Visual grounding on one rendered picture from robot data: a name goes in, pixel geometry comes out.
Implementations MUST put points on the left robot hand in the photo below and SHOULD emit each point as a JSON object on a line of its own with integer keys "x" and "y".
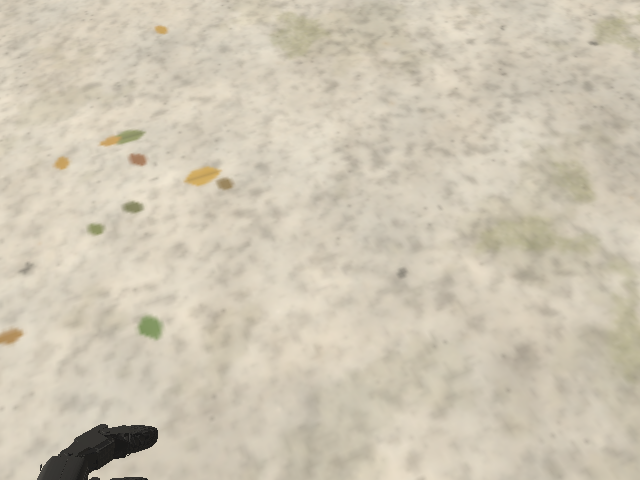
{"x": 97, "y": 447}

